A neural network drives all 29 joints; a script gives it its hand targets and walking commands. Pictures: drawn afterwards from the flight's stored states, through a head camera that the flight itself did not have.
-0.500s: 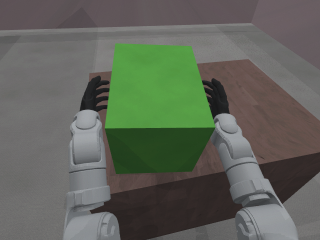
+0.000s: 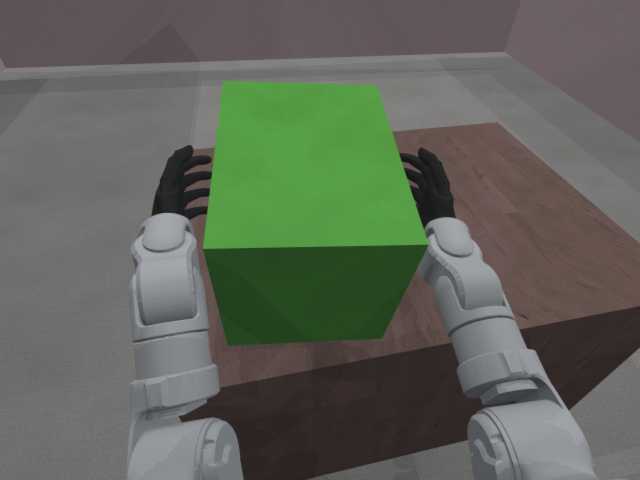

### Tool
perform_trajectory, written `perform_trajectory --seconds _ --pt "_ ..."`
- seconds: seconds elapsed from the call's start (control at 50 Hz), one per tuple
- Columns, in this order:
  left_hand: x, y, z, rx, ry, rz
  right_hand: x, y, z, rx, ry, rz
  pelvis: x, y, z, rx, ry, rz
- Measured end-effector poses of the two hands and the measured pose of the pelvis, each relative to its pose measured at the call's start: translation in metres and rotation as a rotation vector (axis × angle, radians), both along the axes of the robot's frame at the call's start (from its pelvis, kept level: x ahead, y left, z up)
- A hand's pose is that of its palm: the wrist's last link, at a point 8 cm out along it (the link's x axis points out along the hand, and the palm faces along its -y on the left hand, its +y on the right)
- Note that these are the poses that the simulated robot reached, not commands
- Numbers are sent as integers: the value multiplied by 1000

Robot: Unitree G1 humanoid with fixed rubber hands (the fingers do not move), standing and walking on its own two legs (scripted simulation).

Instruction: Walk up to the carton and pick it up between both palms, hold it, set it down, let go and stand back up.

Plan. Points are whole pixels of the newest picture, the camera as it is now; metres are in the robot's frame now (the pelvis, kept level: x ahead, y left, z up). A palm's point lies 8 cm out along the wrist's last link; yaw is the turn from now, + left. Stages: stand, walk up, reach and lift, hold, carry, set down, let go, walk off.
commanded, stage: hold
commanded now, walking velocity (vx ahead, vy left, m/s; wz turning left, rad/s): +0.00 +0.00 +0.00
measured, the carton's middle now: (304, 212) +0.43 +0.01 +0.14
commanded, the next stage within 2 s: none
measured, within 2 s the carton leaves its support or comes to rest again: neither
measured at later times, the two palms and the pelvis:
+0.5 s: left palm (171, 219) +0.35 +0.16 +0.19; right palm (433, 216) +0.36 -0.14 +0.18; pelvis +0.00 +0.00 +0.00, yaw +0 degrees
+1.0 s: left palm (174, 220) +0.35 +0.16 +0.19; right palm (434, 218) +0.36 -0.15 +0.17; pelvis +0.00 +0.00 +0.00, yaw +0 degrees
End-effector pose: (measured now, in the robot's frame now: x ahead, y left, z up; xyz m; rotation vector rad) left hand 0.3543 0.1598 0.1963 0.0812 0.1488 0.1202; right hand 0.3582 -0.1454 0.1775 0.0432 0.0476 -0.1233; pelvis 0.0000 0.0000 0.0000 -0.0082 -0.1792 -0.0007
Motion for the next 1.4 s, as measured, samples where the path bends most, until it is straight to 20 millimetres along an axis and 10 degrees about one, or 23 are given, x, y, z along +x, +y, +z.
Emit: perform_trajectory --seconds 1.4 --pt "1 -3 -6 13 7 -4 1 -3 -5 8 -1 -5 3 -1 0 0 0 3"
